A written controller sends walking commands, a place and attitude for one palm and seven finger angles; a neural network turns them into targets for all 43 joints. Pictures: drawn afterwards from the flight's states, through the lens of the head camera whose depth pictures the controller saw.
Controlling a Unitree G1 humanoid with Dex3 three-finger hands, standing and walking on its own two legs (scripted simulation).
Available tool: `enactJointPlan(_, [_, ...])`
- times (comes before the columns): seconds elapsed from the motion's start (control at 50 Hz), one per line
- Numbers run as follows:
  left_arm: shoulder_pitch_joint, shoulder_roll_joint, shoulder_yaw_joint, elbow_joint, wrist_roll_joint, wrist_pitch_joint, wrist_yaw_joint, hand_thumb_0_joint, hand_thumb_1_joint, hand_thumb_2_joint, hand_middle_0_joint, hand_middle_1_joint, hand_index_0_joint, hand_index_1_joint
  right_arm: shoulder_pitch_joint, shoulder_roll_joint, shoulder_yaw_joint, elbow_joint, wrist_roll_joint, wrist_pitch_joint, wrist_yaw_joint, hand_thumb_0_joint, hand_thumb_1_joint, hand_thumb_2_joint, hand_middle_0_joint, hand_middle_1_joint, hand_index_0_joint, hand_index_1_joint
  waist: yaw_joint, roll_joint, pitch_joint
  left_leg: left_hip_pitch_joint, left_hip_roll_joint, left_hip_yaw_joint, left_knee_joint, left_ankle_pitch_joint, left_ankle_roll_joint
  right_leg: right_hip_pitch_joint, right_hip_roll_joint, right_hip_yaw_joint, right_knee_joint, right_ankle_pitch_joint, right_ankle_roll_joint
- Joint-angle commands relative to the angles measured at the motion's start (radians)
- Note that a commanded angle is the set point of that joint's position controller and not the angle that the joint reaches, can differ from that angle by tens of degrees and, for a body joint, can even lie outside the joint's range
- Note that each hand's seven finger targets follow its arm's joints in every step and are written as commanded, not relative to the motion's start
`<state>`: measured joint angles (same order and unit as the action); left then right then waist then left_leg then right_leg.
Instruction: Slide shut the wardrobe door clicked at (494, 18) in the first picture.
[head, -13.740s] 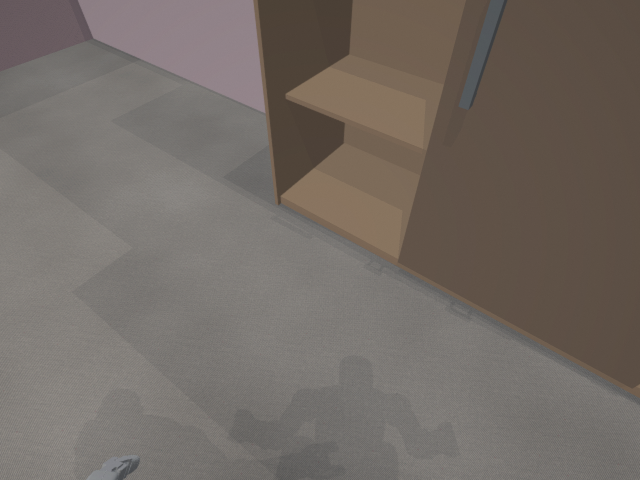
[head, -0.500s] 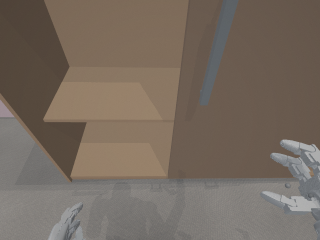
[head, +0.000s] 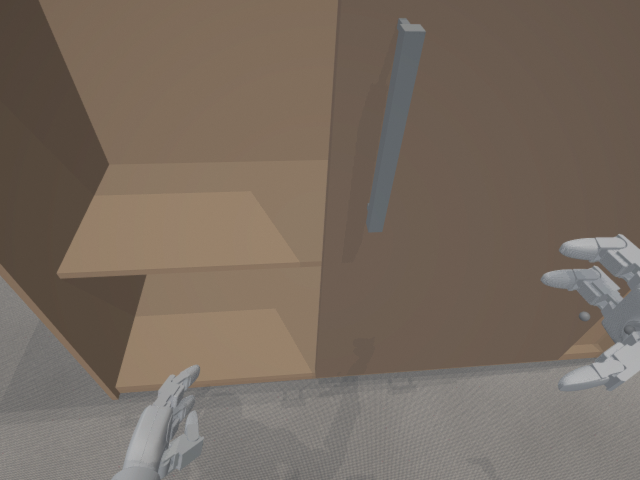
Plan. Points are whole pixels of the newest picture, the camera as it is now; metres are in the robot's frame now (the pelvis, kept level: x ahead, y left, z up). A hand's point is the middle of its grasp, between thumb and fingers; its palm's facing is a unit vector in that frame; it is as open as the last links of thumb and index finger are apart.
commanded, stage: raise the hand with hooked fingers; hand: right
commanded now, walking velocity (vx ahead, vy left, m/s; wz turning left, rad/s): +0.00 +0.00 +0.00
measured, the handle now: (386, 140) +0.55 -0.09 +0.16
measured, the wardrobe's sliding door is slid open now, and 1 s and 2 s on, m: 0.62 0.62 0.62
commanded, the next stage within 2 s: move the hooked fingers beside the handle in 0.62 s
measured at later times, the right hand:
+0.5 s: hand (587, 282) +0.28 -0.26 +0.18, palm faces +0.05 +0.99 -0.09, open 13.9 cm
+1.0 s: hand (541, 264) +0.31 -0.23 +0.16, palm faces -0.03 +1.00 -0.08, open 14.0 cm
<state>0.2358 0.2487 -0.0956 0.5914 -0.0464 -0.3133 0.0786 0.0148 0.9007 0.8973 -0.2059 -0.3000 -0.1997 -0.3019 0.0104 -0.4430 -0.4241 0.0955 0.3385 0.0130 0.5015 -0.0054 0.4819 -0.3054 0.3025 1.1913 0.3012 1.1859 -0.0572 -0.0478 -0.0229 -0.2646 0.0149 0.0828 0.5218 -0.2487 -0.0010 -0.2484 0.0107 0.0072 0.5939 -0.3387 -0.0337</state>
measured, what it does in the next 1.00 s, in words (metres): stands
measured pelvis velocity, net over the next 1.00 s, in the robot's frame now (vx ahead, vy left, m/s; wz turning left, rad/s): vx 0.00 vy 0.02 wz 0.00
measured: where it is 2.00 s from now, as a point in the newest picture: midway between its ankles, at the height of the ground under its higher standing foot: outside the picture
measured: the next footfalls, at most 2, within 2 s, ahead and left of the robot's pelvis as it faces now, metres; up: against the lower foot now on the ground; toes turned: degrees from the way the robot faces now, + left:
none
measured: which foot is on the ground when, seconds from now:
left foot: down 0.00-1.00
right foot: down 0.00-1.00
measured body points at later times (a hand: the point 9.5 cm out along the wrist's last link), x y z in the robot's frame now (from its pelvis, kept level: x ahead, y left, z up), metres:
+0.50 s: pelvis +0.01 +0.02 +0.01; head -0.01 +0.04 +0.45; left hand +0.18 +0.26 -0.06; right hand +0.27 -0.31 +0.18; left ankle +0.02 +0.12 -0.73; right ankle -0.01 -0.09 -0.73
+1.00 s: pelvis +0.00 +0.02 +0.00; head +0.00 +0.04 +0.45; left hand +0.18 +0.26 -0.07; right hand +0.31 -0.29 +0.17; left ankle +0.02 +0.12 -0.73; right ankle -0.01 -0.09 -0.73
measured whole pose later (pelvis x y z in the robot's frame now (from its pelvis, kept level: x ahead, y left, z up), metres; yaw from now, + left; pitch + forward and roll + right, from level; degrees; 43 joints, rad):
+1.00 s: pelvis +0.00 +0.02 +0.00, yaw +0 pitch +0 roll +1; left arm 0.23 0.28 -0.07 0.65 -0.07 -0.30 0.11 0.02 0.90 0.90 -0.20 -0.30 -0.20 -0.30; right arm -0.24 -0.45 -0.42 0.34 0.31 -0.01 0.51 -0.01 0.50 -0.30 0.30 1.20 0.30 1.20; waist -0.03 -0.06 -0.01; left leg -0.27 0.00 0.09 0.50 -0.24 0.03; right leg -0.24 -0.01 0.02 0.54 -0.31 0.00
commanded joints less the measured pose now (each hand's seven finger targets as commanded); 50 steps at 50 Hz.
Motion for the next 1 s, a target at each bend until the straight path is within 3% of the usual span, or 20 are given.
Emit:
enactJointPlan(0.0, [-0.079, 0.137, 0.058, -0.134, -0.004, -0.055, 0.019, 0.0, 0.9, 0.9, -0.2, -0.3, -0.2, -0.3, -0.326, -0.316, -0.183, -0.229, 0.048, -0.105, -0.004, 0.0, 0.5, -0.3, 0.3, 1.2, 0.3, 1.2, 0.015, -0.085, -0.225, 0.11, -0.045, -0.001, -0.052, 0.232, 0.034, 0.088, -0.009, 0.06, -0.132, 0.349, 0.028])
enactJointPlan(0.08, [-0.078, 0.15, 0.059, -0.11, -0.02, -0.036, 0.023, 0.0, 0.9, 0.9, -0.2, -0.3, -0.2, -0.3, -0.367, -0.298, -0.14, -0.057, 0.04, -0.037, 0.029, 0.0, 0.5, -0.3, 0.3, 1.2, 0.3, 1.2, 0.028, -0.063, -0.085, 0.066, -0.04, 0.0, -0.087, 0.182, 0.034, 0.032, -0.007, 0.056, -0.167, 0.27, 0.024])
enactJointPlan(0.14, [-0.075, 0.155, 0.064, -0.125, -0.026, -0.029, 0.019, 0.0, 0.9, 0.9, -0.2, -0.3, -0.2, -0.3, -0.34, -0.255, -0.083, 0.01, 0.036, 0.022, 0.063, 0.0, 0.5, -0.3, 0.3, 1.2, 0.3, 1.2, 0.026, -0.037, -0.08, 0.073, -0.035, -0.01, -0.093, 0.184, 0.035, 0.025, -0.003, 0.05, -0.164, 0.262, 0.017])
enactJointPlan(0.18, [-0.083, 0.16, 0.07, -0.139, -0.027, -0.028, 0.011, 0.0, 0.9, 0.9, -0.2, -0.3, -0.2, -0.3, -0.327, -0.266, -0.085, -0.032, 0.035, 0.03, 0.079, 0.0, 0.5, -0.3, 0.3, 1.2, 0.3, 1.2, 0.022, -0.018, -0.154, 0.099, -0.032, -0.01, -0.079, 0.228, 0.031, 0.047, 0.0, 0.046, -0.152, 0.304, 0.013])
enactJointPlan(0.26, [-0.095, 0.153, 0.074, -0.16, -0.014, -0.036, -0.003, 0.0, 0.9, 0.9, -0.2, -0.3, -0.2, -0.3, -0.319, -0.353, -0.196, -0.18, 0.056, -0.029, 0.062, 0.0, 0.5, -0.3, 0.3, 1.2, 0.3, 1.2, -0.001, -0.012, -0.277, 0.166, -0.033, -0.017, -0.066, 0.282, 0.028, 0.081, 0.009, 0.039, -0.136, 0.357, 0.01])
enactJointPlan(0.34, [-0.093, 0.147, 0.074, -0.142, -0.007, -0.04, -0.002, 0.0, 0.9, 0.9, -0.2, -0.3, -0.2, -0.3, -0.308, -0.393, -0.273, -0.189, 0.066, -0.083, 0.013, 0.0, 0.5, -0.3, 0.3, 1.2, 0.3, 1.2, -0.014, -0.039, -0.243, 0.175, -0.034, -0.014, -0.072, 0.276, 0.028, 0.061, 0.008, 0.027, -0.144, 0.353, 0.011])
enactJointPlan(0.4, [-0.091, 0.145, 0.074, -0.126, -0.017, -0.036, 0.009, 0.0, 0.9, 0.9, -0.2, -0.3, -0.2, -0.3, -0.322, -0.316, -0.201, -0.096, 0.052, -0.065, 0.001, 0.0, 0.5, -0.3, 0.3, 1.2, 0.3, 1.2, 0.012, -0.061, -0.125, 0.107, -0.031, -0.016, -0.094, 0.22, 0.026, 0.032, 0.005, 0.019, -0.162, 0.279, 0.011])
enactJointPlan(0.42, [-0.091, 0.147, 0.076, -0.125, -0.021, -0.036, 0.012, 0.0, 0.9, 0.9, -0.2, -0.3, -0.2, -0.3, -0.331, -0.294, -0.17, -0.081, 0.044, -0.053, 0.003, 0.0, 0.5, -0.3, 0.3, 1.2, 0.3, 1.2, 0.018, -0.097, -0.105, 0.086, -0.027, -0.023, -0.103, 0.192, 0.025, 0.032, 0.006, 0.014, -0.164, 0.25, 0.011])
enactJointPlan(0.44, [-0.09, 0.146, 0.076, -0.125, -0.022, -0.035, 0.014, 0.0, 0.9, 0.9, -0.2, -0.3, -0.2, -0.3, -0.345, -0.283, -0.147, -0.082, 0.038, -0.046, 0.005, 0.0, 0.5, -0.3, 0.3, 1.2, 0.3, 1.2, 0.022, -0.075, -0.089, 0.091, -0.025, -0.032, -0.109, 0.177, 0.026, 0.026, 0.004, 0.014, -0.163, 0.231, 0.01])
enactJointPlan(0.48, [-0.094, 0.151, 0.077, -0.131, -0.027, -0.038, 0.021, 0.0, 0.9, 0.9, -0.2, -0.3, -0.2, -0.3, -0.365, -0.276, -0.113, -0.082, 0.027, -0.029, 0.016, 0.0, 0.5, -0.3, 0.3, 1.2, 0.3, 1.2, 0.029, -0.079, -0.108, 0.091, -0.021, -0.04, -0.111, 0.17, 0.021, 0.034, 0.006, 0.013, -0.159, 0.219, 0.005])
enactJointPlan(0.54, [-0.094, 0.148, 0.074, -0.136, -0.026, -0.039, 0.025, 0.0, 0.9, 0.9, -0.2, -0.3, -0.2, -0.3, -0.363, -0.28, -0.106, -0.1, 0.031, -0.033, 0.03, 0.0, 0.5, -0.3, 0.3, 1.2, 0.3, 1.2, 0.035, 0.01, -0.152, 0.119, -0.022, -0.049, -0.109, 0.161, 0.014, 0.033, 0.005, 0.017, -0.146, 0.211, -0.002])
enactJointPlan(0.62, [-0.112, 0.148, 0.075, -0.136, -0.019, -0.048, 0.024, 0.0, 0.9, 0.9, -0.2, -0.3, -0.2, -0.3, -0.35, -0.347, -0.204, -0.119, 0.053, -0.073, 0.038, 0.0, 0.5, -0.3, 0.3, 1.2, 0.3, 1.2, 0.012, 0.005, -0.244, 0.178, -0.016, -0.06, -0.085, 0.232, 0.01, 0.042, 0.012, 0.014, -0.126, 0.261, -0.005])
enactJointPlan(0.64, [-0.113, 0.147, 0.073, -0.128, -0.017, -0.047, 0.022, 0.0, 0.9, 0.9, -0.2, -0.3, -0.2, -0.3, -0.343, -0.364, -0.223, -0.122, 0.058, -0.082, 0.033, 0.0, 0.5, -0.3, 0.3, 1.2, 0.3, 1.2, 0.008, -0.013, -0.238, 0.192, -0.012, -0.067, -0.086, 0.24, 0.011, 0.032, 0.013, 0.011, -0.121, 0.267, -0.002])
enactJointPlan(0.7, [-0.117, 0.141, 0.07, -0.121, -0.021, -0.047, 0.022, 0.0, 0.9, 0.9, -0.2, -0.3, -0.2, -0.3, -0.342, -0.324, -0.197, -0.077, 0.062, -0.082, 0.029, 0.0, 0.5, -0.3, 0.3, 1.2, 0.3, 1.2, 0.015, -0.044, -0.173, 0.145, -0.012, -0.065, -0.094, 0.223, 0.012, 0.019, 0.009, 0.007, -0.127, 0.245, 0.001])
enactJointPlan(0.76, [-0.103, 0.15, 0.07, -0.101, -0.028, -0.041, 0.03, 0.0, 0.9, 0.9, -0.2, -0.3, -0.2, -0.3, -0.435, -0.289, -0.123, 0.013, 0.041, -0.064, 0.024, 0.0, 0.5, -0.3, 0.3, 1.2, 0.3, 1.2, 0.048, 0.001, -0.079, 0.072, -0.013, -0.074, -0.113, 0.13, 0.007, -0.02, 0.002, 0.013, -0.133, 0.173, 0.002])
enactJointPlan(0.78, [-0.094, 0.156, 0.074, -0.099, -0.028, -0.04, 0.034, 0.0, 0.9, 0.9, -0.2, -0.3, -0.2, -0.3, -0.441, -0.308, -0.132, 0.034, 0.034, -0.059, 0.023, 0.0, 0.5, -0.3, 0.3, 1.2, 0.3, 1.2, 0.047, -0.003, -0.088, 0.069, -0.013, -0.071, -0.112, 0.117, 0.007, -0.016, 0.001, 0.016, -0.134, 0.17, 0.001])
enactJointPlan(0.84, [-0.099, 0.149, 0.067, -0.105, -0.033, -0.041, 0.041, 0.0, 0.9, 0.9, -0.2, -0.3, -0.2, -0.3, -0.58, -0.253, -0.027, 0.01, 0.014, -0.062, 0.025, 0.0, 0.5, -0.3, 0.3, 1.2, 0.3, 1.2, 0.07, -0.044, -0.112, 0.055, -0.013, -0.07, -0.11, 0.082, 0.01, 0.008, 0.004, 0.021, -0.132, 0.145, 0.002])
enactJointPlan(0.92, [-0.094, 0.149, 0.072, -0.112, -0.025, -0.049, 0.043, 0.0, 0.9, 0.9, -0.2, -0.3, -0.2, -0.3, -0.621, -0.322, -0.098, -0.008, 0.004, -0.1, 0.004, 0.0, 0.5, -0.3, 0.3, 1.2, 0.3, 1.2, 0.047, -0.034, -0.262, 0.127, -0.014, -0.059, -0.081, 0.154, 0.013, 0.052, 0.008, 0.03, -0.126, 0.213, -0.002])
enactJointPlan(0.96, [-0.089, 0.147, 0.071, -0.105, -0.022, -0.047, 0.04, 0.0, 0.9, 0.9, -0.2, -0.3, -0.2, -0.3, -0.623, -0.33, -0.12, 0.008, 0.007, -0.115, -0.01, 0.0, 0.5, -0.3, 0.3, 1.2, 0.3, 1.2, 0.039, -0.012, -0.281, 0.154, -0.015, -0.055, -0.072, 0.189, 0.014, 0.042, 0.006, 0.03, -0.127, 0.237, 0.0])
enactJointPlan(0.98, [-0.093, 0.143, 0.068, -0.105, -0.021, -0.046, 0.038, 0.0, 0.9, 0.9, -0.2, -0.3, -0.2, -0.3, -0.619, -0.302, -0.099, 0.025, 0.005, -0.116, -0.014, 0.0, 0.5, -0.3, 0.3, 1.2, 0.3, 1.2, 0.037, -0.035, -0.271, 0.144, -0.014, -0.051, -0.068, 0.203, 0.016, 0.044, 0.007, 0.026, -0.13, 0.245, 0.002])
